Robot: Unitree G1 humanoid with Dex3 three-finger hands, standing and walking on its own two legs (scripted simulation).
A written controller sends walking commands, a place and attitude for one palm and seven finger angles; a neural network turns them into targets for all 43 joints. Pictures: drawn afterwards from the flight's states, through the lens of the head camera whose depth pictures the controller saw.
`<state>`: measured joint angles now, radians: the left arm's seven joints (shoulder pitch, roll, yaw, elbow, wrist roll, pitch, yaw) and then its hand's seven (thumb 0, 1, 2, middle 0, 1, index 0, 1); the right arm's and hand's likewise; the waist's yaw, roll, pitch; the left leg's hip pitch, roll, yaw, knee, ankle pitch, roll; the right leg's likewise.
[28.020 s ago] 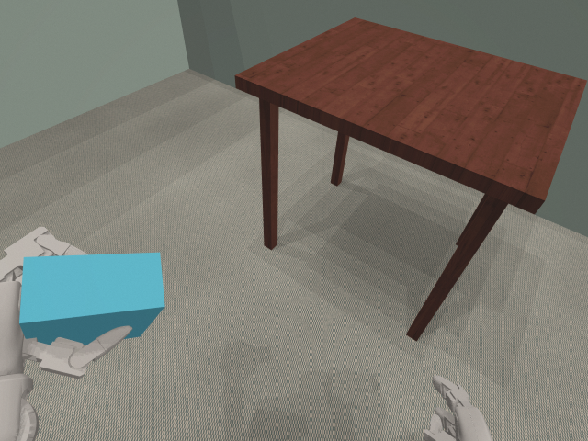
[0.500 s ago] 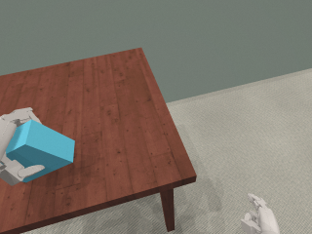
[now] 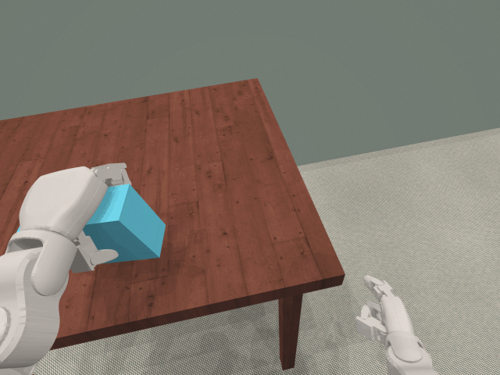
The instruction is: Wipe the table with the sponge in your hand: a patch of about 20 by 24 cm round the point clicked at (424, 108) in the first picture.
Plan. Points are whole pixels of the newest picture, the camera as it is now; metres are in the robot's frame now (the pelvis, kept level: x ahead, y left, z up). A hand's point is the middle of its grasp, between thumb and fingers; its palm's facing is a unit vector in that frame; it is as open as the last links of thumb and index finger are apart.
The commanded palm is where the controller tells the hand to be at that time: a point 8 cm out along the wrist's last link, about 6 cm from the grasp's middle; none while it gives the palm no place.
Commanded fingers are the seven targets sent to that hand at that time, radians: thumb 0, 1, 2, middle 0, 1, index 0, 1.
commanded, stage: turn the palm down, sponge in hand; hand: left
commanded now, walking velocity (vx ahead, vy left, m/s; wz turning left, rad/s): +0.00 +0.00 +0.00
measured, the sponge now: (105, 234) +0.24 +0.26 +0.14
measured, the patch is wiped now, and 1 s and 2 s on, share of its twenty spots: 0.00 0.00 0.00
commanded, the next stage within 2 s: move the sponge above the wiping area in 0.68 s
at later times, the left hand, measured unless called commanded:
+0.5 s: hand (104, 200) +0.24 +0.23 +0.21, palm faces +0.23 +0.05 -0.97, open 9.4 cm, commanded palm +0.20 +0.24 +0.26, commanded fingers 0.00 0.10 1.30 -1.20 -1.60 -1.20 -1.60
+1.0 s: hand (77, 176) +0.25 +0.26 +0.24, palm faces +0.33 +0.04 -0.94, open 9.4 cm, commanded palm +0.20 +0.24 +0.25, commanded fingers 0.00 0.10 1.30 -1.20 -1.60 -1.20 -1.60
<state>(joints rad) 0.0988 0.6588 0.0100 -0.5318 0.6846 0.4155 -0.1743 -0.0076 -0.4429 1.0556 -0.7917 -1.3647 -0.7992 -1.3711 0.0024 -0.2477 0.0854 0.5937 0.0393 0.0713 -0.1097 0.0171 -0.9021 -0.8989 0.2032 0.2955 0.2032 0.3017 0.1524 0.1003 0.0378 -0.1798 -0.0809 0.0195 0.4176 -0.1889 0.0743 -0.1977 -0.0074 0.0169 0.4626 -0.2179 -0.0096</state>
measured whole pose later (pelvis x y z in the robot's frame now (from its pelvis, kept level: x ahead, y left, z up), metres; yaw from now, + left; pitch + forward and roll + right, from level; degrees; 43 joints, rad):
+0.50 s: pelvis +0.00 -0.03 +0.00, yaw -1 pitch -4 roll +1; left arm 0.05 0.71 -0.01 -0.45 0.81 0.38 -0.09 0.00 -0.44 1.06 -0.79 -1.36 -0.80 -1.37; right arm -0.02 -0.27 0.05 0.66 0.03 0.08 -0.07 0.02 -0.90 -0.90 0.20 0.30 0.20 0.30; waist 0.17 0.12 0.02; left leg -0.14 -0.04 0.02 0.42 -0.20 0.03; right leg -0.17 0.04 0.02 0.46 -0.22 -0.05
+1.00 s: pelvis +0.01 -0.05 +0.00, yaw -2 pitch -4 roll +1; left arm 0.04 0.72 0.16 -0.35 0.73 0.41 -0.06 0.00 -0.45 1.06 -0.79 -1.37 -0.80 -1.37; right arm 0.00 -0.27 0.04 0.66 0.06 0.08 -0.07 0.02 -0.90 -0.90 0.20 0.30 0.20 0.30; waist 0.14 0.13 -0.01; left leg -0.15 -0.01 0.02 0.44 -0.22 0.01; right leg -0.17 0.06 0.02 0.47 -0.23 -0.06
